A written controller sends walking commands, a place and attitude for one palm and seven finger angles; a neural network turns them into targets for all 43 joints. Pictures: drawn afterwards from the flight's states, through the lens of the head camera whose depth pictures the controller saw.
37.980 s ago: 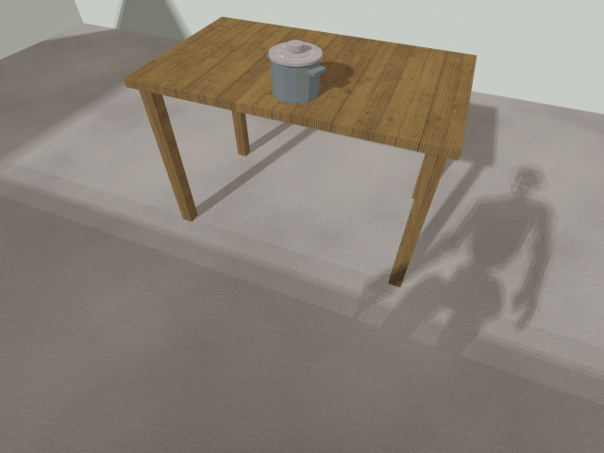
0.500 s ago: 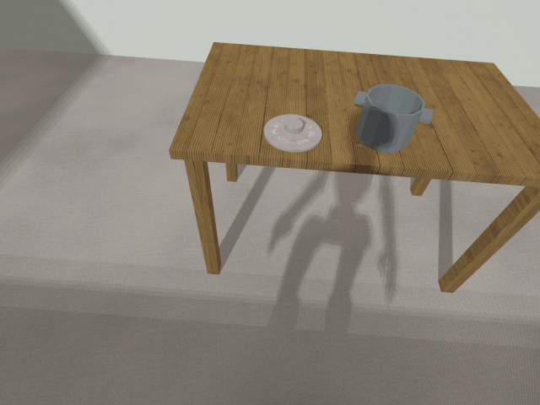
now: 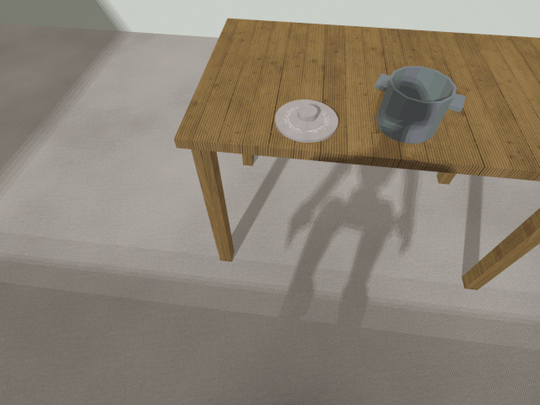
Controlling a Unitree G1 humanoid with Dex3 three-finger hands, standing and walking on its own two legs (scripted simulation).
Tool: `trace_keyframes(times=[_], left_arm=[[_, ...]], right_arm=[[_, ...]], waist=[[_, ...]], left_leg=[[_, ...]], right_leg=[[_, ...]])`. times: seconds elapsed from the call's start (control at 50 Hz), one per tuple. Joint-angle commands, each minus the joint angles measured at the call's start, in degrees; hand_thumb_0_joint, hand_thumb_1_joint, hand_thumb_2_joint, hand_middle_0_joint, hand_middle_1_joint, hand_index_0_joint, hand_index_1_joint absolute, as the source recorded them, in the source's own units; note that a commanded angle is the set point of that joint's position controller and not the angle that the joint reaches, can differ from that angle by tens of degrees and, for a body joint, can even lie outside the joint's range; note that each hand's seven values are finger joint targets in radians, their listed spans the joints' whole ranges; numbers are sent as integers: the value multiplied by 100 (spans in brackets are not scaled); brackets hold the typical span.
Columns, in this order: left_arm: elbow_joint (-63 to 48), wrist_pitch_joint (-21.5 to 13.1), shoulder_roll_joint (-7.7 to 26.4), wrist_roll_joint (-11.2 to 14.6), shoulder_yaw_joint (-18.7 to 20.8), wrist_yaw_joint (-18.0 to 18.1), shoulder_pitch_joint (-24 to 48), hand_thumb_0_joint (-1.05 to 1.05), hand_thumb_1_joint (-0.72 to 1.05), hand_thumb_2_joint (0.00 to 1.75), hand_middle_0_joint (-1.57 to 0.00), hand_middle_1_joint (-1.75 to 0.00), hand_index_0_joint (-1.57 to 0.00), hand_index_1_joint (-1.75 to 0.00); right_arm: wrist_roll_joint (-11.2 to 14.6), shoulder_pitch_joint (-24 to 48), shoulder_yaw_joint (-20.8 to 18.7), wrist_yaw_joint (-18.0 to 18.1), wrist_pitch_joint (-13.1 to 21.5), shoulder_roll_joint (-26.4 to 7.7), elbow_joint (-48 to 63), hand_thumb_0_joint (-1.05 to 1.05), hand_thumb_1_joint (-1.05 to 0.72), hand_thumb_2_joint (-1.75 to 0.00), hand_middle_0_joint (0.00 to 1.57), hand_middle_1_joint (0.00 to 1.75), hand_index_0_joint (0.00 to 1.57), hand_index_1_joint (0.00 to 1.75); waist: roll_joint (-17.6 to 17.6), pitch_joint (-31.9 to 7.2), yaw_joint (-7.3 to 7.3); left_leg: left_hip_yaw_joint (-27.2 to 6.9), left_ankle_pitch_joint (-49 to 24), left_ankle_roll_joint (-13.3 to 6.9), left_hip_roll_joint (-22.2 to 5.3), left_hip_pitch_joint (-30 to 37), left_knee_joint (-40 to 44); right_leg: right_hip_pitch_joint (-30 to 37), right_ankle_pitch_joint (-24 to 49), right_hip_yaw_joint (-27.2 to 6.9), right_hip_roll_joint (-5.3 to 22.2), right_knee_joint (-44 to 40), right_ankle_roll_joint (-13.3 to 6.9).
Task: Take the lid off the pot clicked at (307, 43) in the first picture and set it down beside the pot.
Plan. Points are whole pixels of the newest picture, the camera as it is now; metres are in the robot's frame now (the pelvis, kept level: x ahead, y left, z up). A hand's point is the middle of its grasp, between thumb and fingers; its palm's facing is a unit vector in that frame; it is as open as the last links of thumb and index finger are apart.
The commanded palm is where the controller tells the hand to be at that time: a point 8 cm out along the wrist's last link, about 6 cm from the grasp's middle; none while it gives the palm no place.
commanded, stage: let the arm hang, fingers relaxed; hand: left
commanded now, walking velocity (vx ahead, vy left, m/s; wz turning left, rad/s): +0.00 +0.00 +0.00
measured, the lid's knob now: (307, 112) +0.76 -0.05 -0.04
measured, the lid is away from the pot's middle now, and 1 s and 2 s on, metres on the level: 0.25 0.25 0.25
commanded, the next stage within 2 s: look to check the result in 1.16 s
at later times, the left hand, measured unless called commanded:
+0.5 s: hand out of the picture -0.01 +0.19 -0.17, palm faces +0.00 -0.99 -0.16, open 7.4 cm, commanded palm none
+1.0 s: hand out of the picture -0.03 +0.17 -0.17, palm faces +0.01 -0.99 -0.12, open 7.4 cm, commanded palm none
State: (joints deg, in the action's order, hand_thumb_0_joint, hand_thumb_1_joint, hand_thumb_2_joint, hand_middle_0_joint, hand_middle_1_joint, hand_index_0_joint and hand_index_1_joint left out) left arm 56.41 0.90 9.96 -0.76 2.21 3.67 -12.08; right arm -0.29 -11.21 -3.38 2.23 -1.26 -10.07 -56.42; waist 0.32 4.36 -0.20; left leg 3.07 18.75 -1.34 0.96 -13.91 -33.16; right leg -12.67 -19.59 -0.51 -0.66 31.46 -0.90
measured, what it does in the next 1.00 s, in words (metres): stands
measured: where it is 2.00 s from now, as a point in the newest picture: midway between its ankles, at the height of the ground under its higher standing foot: outside the picture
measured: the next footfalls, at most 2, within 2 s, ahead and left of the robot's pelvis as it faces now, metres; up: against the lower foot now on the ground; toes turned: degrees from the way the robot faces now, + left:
none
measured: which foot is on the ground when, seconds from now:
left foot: down 0.00-1.00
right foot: down 0.00-1.00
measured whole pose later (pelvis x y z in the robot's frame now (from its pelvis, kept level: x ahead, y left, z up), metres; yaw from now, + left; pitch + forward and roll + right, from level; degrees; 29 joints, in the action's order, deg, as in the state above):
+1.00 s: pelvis -0.02 +0.03 +0.01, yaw -2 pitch -1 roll +0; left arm 64.9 -0.5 6.1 -0.6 0.1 2.8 -18.0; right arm -0.4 -17.7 -1.2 2.1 1.2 -4.7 -65.5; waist -2.0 2.3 -0.7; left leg 3.5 13.8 -3.4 2.0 -10.1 -24.6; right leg -9.1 -13.9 -2.7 0.7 23.8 1.8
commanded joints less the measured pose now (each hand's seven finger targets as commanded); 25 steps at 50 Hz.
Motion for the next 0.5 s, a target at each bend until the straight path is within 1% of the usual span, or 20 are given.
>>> trace_keyframes(times=[0.0, 0.02, 0.04, 0.06, 0.08, 0.1, 0.12, 0.14, 0.16, 0.2, 0.22, 0.28, 0.34, 0.4, 0.44, 0.48], left_arm=[[-236, -129, 743, -48, 107, 56, -332, 0, 90, 90, -20, -30, -20, -30], [-248, -124, 760, -43, 123, 50, -253, 0, 90, 90, -20, -30, -20, -30], [-253, -129, 746, -29, 122, 39, -168, 0, 90, 90, -20, -30, -20, -30], [-259, -133, 710, 2, 113, 18, -138, 0, 90, 90, -20, -30, -20, -30], [-262, -135, 597, 27, 90, -3, -232, 0, 90, 90, -20, -30, -20, -30], [-240, -130, 525, 12, 64, -8, -331, 0, 90, 90, -20, -30, -20, -30], [-170, -100, 524, 16, 51, -11, -342, 0, 90, 90, -20, -30, -20, -30], [-94, -86, 502, 10, 34, -37, -367, 0, 90, 90, -20, -30, -20, -30], [-29, -91, 482, 7, 17, -59, -433, 0, 90, 90, -20, -30, -20, -30], [60, -119, 449, -2, -8, -76, -510, 0, 90, 90, -20, -30, -20, -30], [106, -123, 429, 3, -20, -82, -489, 0, 90, 90, -20, -30, -20, -30], [216, -130, 379, 2, -44, -101, -542, 0, 90, 90, -20, -30, -20, -30], [314, -126, 337, -9, -70, -118, -564, 0, 90, 90, -20, -30, -20, -30], [390, -149, 311, -10, -86, -115, -657, 0, 90, 90, -20, -30, -20, -30], [445, -147, 274, 0, -108, -118, -686, 0, 90, 90, -20, -30, -20, -30], [479, -154, 240, 5, -118, -108, -704, 0, 90, 90, -20, -30, -20, -30]], right_arm=[[29, -366, -37, -43, 3, -338, 162, 0, -90, -90, 20, 30, 20, 30], [23, -363, -23, -53, 6, -335, 142, 0, -90, -90, 20, 30, 20, 30], [24, -434, -9, -62, 27, -337, 93, 0, -90, -90, 20, 30, 20, 30], [14, -556, 3, -64, 61, -359, 1, 0, -90, -90, 20, 30, 20, 30], [-15, -573, 0, -39, 106, -457, -46, 0, -90, -90, 20, 30, 20, 30], [-24, -552, -6, -23, 137, -531, -63, 0, -90, -90, 20, 30, 20, 30], [-32, -499, 9, -15, 129, -525, -111, 0, -90, -90, 20, 30, 20, 30], [-24, -390, 28, -20, 134, -487, -129, 0, -90, -90, 20, 30, 20, 30], [-18, -331, 48, -20, 142, -457, -144, 0, -90, -90, 20, 30, 20, 30], [-5, -362, 51, -18, 164, -403, -196, 0, -90, -90, 20, 30, 20, 30], [-12, -438, 64, -12, 170, -381, -234, 0, -90, -90, 20, 30, 20, 30], [-19, -484, 88, -13, 197, -377, -337, 0, -90, -90, 20, 30, 20, 30], [-20, -571, 105, -15, 202, -362, -408, 0, -90, -90, 20, 30, 20, 30], [-5, -649, 111, -10, 237, -379, -479, 0, -90, -90, 20, 30, 20, 30], [-17, -732, 123, -6, 244, -346, -538, 0, -90, -90, 20, 30, 20, 30], [-17, -824, 130, 5, 258, -325, -595, 0, -90, -90, 20, 30, 20, 30]], waist=[[-1034, -657, -17], [-1007, -535, -35], [-929, -491, -123], [-684, -559, -170], [-259, -615, -130], [-22, -697, -75], [154, -531, -50], [373, -360, -16], [387, -283, 6], [181, -262, 12], [152, -283, -35], [340, -145, -19], [202, 112, -26], [122, 19, -10], [128, -2, -20], [32, -24, -36]], left_leg=[[-333, 427, 125, -194, -442, -380], [-389, 336, 108, -254, -373, -145], [-437, -164, 84, -338, -99, 331], [-498, -1211, 34, -444, 363, 732], [-647, -2046, -58, -685, 796, 738], [-781, -2469, -163, -866, 994, 644], [-877, -2160, -256, -935, 751, 801], [-904, -1882, -278, -908, 605, 966], [-865, -1684, -257, -873, 534, 1039], [-760, -1528, -173, -782, 577, 1035], [-746, -1360, -159, -766, 583, 1080], [-769, -1071, -158, -767, 508, 1292], [-826, -661, -154, -762, 320, 1487], [-815, -763, -153, -771, 450, 1544], [-842, -709, -167, -769, 430, 1598], [-827, -861, -163, -771, 455, 1595]], right_leg=[[993, 4908, -1329, 1503, -686, -780], [824, 4442, -1269, 1467, -755, -783], [619, 4013, -1198, 1350, -727, -669], [355, 3454, -988, 1102, -646, -431], [57, 2826, -774, 775, -551, -217], [-73, 2224, -597, 545, -558, -80], [-41, 1617, -460, 452, -689, -16], [14, 1356, -438, 432, -763, 2], [50, 1283, -457, 424, -836, 1], [68, 1352, -524, 463, -970, -18], [93, 1293, -515, 483, -1012, -28], [73, 1142, -496, 455, -1073, -22], [16, 900, -447, 431, -1158, 1], [46, 951, -425, 451, -1153, 19], [72, 961, -391, 464, -1155, 23], [100, 1038, -389, 463, -1134, 27]])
